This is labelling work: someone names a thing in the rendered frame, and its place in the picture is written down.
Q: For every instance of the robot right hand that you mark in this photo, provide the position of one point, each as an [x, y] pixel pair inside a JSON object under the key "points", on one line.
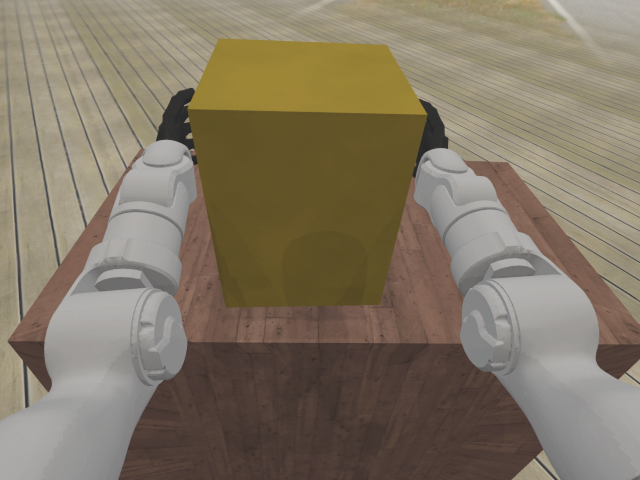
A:
{"points": [[433, 134]]}

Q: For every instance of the right robot forearm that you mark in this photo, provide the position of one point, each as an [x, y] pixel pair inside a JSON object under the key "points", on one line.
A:
{"points": [[477, 231]]}

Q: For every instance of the robot left hand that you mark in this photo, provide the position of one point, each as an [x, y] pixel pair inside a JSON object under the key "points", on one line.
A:
{"points": [[173, 126]]}

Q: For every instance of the right robot upper arm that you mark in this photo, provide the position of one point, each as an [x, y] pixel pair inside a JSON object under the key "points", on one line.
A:
{"points": [[538, 335]]}

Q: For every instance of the left robot upper arm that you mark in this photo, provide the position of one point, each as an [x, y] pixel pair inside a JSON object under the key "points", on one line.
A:
{"points": [[106, 352]]}

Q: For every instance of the carton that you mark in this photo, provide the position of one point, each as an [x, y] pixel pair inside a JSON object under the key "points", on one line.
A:
{"points": [[306, 152]]}

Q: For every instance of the pedestal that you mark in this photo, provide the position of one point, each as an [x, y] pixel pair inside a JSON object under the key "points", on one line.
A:
{"points": [[357, 392]]}

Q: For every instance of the left robot forearm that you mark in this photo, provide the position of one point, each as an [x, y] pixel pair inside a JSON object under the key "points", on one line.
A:
{"points": [[146, 227]]}

